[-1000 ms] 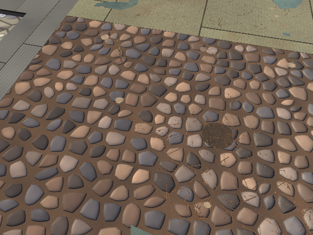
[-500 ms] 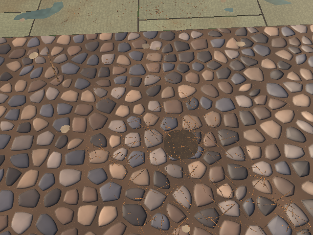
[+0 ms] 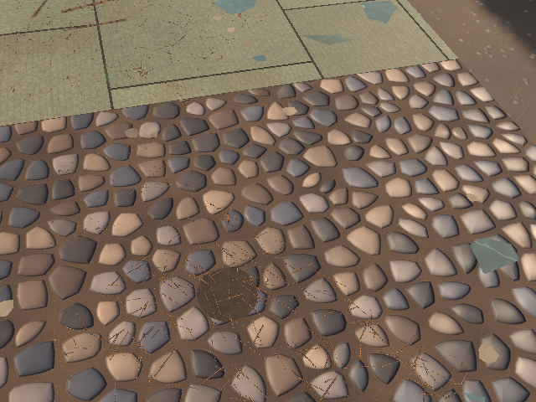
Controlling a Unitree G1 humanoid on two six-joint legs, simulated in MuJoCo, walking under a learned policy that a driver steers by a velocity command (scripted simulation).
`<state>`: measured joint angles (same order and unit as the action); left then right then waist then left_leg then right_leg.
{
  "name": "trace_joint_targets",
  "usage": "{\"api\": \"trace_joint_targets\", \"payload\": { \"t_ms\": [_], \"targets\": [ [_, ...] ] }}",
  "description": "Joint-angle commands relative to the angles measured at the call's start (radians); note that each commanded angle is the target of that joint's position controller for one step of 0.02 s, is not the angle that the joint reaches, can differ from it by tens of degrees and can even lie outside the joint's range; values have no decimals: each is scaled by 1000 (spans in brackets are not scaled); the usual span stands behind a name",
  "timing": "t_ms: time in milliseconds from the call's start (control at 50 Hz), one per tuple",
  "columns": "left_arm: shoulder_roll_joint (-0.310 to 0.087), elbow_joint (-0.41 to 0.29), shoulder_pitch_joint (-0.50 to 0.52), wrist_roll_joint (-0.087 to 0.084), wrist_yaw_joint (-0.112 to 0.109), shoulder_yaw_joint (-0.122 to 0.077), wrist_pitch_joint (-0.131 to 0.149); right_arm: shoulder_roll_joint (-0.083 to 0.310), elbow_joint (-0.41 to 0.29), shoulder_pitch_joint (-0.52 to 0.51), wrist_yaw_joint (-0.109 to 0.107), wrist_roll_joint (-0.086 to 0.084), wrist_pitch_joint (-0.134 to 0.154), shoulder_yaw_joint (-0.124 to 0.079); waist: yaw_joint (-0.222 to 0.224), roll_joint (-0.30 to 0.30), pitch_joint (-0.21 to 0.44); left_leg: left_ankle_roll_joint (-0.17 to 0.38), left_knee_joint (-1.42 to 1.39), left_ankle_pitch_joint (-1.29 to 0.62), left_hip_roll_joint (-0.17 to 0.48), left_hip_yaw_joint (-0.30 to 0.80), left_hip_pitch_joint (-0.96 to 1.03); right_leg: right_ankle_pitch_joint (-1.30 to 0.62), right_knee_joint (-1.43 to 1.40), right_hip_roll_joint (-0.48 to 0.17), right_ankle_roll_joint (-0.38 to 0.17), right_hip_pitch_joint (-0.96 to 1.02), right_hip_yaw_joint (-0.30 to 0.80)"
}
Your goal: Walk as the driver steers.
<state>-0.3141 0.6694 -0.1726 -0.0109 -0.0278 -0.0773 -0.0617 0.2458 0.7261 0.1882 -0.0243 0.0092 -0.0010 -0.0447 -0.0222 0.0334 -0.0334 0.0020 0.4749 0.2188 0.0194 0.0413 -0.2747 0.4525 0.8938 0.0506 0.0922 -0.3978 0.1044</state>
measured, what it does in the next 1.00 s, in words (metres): walks ahead: right foot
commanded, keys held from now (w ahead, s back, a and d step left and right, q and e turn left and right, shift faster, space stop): no key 0.50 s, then w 0.50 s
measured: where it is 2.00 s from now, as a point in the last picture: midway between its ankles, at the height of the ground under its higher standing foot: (252, 299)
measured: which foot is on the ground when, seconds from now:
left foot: down 0.00-1.00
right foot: up 0.00-0.08, down 0.10-0.74, up 0.76-1.00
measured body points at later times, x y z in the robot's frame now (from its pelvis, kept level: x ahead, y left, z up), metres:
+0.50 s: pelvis +0.00 -0.03 +0.00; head +0.01 -0.03 +0.44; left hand +0.12 +0.21 -0.13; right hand +0.08 -0.30 -0.13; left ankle +0.02 +0.12 -0.74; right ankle -0.02 -0.14 -0.74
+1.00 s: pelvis +0.13 +0.02 +0.01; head +0.14 +0.04 +0.46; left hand +0.29 +0.28 -0.11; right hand +0.08 -0.23 -0.13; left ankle +0.04 +0.10 -0.74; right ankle +0.23 -0.15 -0.68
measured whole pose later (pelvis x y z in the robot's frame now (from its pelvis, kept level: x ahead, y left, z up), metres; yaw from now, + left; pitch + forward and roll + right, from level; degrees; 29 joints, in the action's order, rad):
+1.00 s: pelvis +0.13 +0.02 +0.01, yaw +0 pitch +1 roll -1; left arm -0.29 0.81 -0.14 -0.02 0.01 -0.07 0.07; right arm 0.21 1.00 0.44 0.01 0.00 0.08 -0.02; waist -0.07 0.03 -0.01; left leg 0.06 0.21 0.25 -0.03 -0.02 0.03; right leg 0.11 0.86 -0.08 -0.01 -0.60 0.01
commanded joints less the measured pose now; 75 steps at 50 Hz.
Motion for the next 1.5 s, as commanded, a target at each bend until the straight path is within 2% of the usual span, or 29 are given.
{"api": "trace_joint_targets", "payload": {
  "t_ms": [20, 80, 100, 120, 140, 160, 240, 500, 540, 600, 640, 720, 740, 760, 780, 820, 880, 1000, 1120, 1180, 1220, 1240, 1260, 1280, 1300, 1320, 1340, 1400, 1500],
  "targets": [
    [-34, -72, 31, -5, 7, 1, 16, 176, -45, -4, 0, -6, -1, -41, -16, -264, 114, 202, -87, -405, 186, 174, 158, -28, -238, -22, 3, 69, -77],
    [-49, -31, -25, 6, 11, -3, 20, 160, -20, 25, 5, -26, 4, -31, 15, -208, 91, 142, -64, -336, 160, 167, 84, -323, -581, -28, -58, 256, -74],
    [-91, -38, -33, 16, 5, -7, 21, 146, -15, 46, 10, -11, 18, -23, 3, -135, 118, 84, -42, -248, 140, 144, 16, -448, -556, -105, -92, 358, 8],
    [-162, -33, -21, 26, -2, -22, 17, 112, -23, 70, 21, 12, 37, -13, -46, 54, 140, 22, -5, -117, 52, 46, -30, -572, -476, -185, -156, 372, 83],
    [-81, -27, 4, 30, 9, -5, 22, 98, -17, 24, 21, 22, 43, -6, -19, 94, 142, -27, -21, -17, 27, 7, 50, -434, -488, -190, -197, 258, 86],
    [-35, -28, 17, 35, 16, 9, 30, 119, -11, -21, 20, 22, 41, -10, 0, 60, 104, -46, -19, -36, 22, 3, 65, -327, -504, -159, -181, 221, 74],
    [-41, 4, -5, 29, 15, 14, 56, 117, 14, -19, 6, 9, 23, -14, 3, 57, 26, -39, -18, -83, 23, 5, 75, -277, -512, -123, -133, 147, 51],
    [-21, 96, -39, 21, 10, 24, 73, 115, 141, 17, -13, -1, 13, -22, 6, -20, 20, -51, -34, -125, 27, 5, 115, -308, -509, -94, -130, 158, 26],
    [-37, 124, -69, 14, 5, 17, 67, 105, 165, 29, -17, -7, 9, -21, 17, 7, 28, -46, 16, 61, -20, -51, 87, -38, -545, -86, -152, 165, 37],
    [-120, 138, -125, -1, 1, -8, 68, 96, 130, -43, -11, -25, 35, -20, 65, 150, -90, -14, 235, 228, -40, -84, -142, 377, -706, -263, -282, 145, 313],
    [-110, 146, -122, -5, -3, -8, 89, 103, 119, -51, 6, -41, 69, -23, 56, 170, -136, 35, 307, 262, 20, -24, -235, 300, -738, -339, -332, 173, 403],
    [-81, 124, -7, -21, 5, -2, 93, 103, 227, 159, 36, -33, 104, -35, -64, 76, -34, 62, -10, -3, -33, -89, 197, 15, -589, -199, -239, 47, 151],
    [-32, 114, 7, -9, 7, 13, 98, 132, 260, 258, 35, -26, 103, -46, -96, -24, 5, 69, -61, 32, 38, 31, 331, -67, -403, -125, -192, -39, 49],
    [24, 76, 17, -1, 4, 27, 110, 246, 271, 357, 36, -26, 105, -71, -112, -308, 40, 179, -235, 214, 259, 433, 450, -13, -67, 8, -112, -224, -100],
    [-32, 65, 15, -21, 1, 11, 127, 226, 264, 345, 45, -12, 114, -57, -99, -296, 14, 274, -318, 316, 369, 672, 423, 129, 136, 7, -111, -336, -21],
    [-57, 97, -24, -38, 16, 4, 150, 147, 220, 210, 42, -15, 123, -31, -36, -158, -78, 231, -317, 305, 309, 490, 372, -49, 233, -99, -150, -413, 5],
    [-48, 102, 19, -12, 32, -4, 157, 100, 217, 203, 42, -10, 111, -8, -29, -133, -57, 162, -332, -17, 219, 260, 363, -235, 143, -153, -150, -377, -45],
    [23, 46, 187, -8, 48, 20, 146, 141, 234, 255, 15, -7, 88, -5, -56, -112, -75, 167, -371, -293, 160, 72, 271, -435, -160, -122, -81, -307, -126],
    [5, -6, 326, -18, 73, 29, 159, 153, 265, 313, 6, -24, 82, -13, -60, -120, -126, 170, -373, -324, 213, 39, 315, -514, -367, -91, -120, -228, -127],
    [-49, 8, 247, -15, 78, 8, 164, 184, 256, 283, 4, -20, 69, -28, 15, -147, -32, 142, -220, -712, 237, 21, 408, -422, -379, -43, -172, -88, -150],
    [-122, 96, -53, -17, 60, -32, 156, 179, 241, 257, 4, -9, 52, -25, 165, -154, 161, 97, 135, -888, 177, -24, 299, -419, -377, -25, -234, 321, -157],
    [-193, 135, -235, -3, 47, -48, 147, 132, 215, 278, 3, 13, 54, -7, 201, -4, 316, 74, 466, -489, 103, -49, 45, -361, -344, -241, -298, 649, 107],
    [-208, 159, -254, 4, 61, -43, 150, -16, 223, 423, 19, -7, 76, 31, 102, 264, 458, 27, 777, 335, -92, 34, -290, -72, -521, -450, -462, 888, 625],
    [-104, 157, -201, -6, 61, -18, 153, 114, 216, 311, 26, -37, 103, 2, 139, 143, 326, 50, 872, 338, -38, 119, -394, 33, -616, -403, -408, 778, 631],
    [-74, 146, -107, -6, 58, -7, 157, 163, 175, 199, 28, -62, 119, -14, 115, 98, 161, 65, 863, 239, 12, 82, -439, -35, -644, -373, -365, 615, 464],
    [-61, 136, -33, 1, 59, -2, 164, 153, 169, 156, 20, -60, 124, -14, 79, -9, 92, 63, 817, 144, 65, 66, -390, -181, -673, -346, -344, 459, 339],
    [-36, 134, 6, 12, 62, 3, 171, 142, 172, 146, 15, -47, 117, -21, 49, -25, 53, 56, 768, 90, 95, 61, -345, -288, -698, -310, -329, 353, 237],
    [-13, 168, 13, 18, 64, 9, 188, 81, 181, 199, 12, -44, 75, -19, -5, 24, 33, 40, 698, 51, 134, 70, -255, -358, -774, -272, -319, 215, 77],
    [-69, 209, -33, 27, 39, -2, 193, 88, 110, 57, 14, -30, 63, -23, 15, 3, -33, 10, 474, -186, 125, 89, -397, -455, -821, -258, -305, 215, -81]
  ]
}}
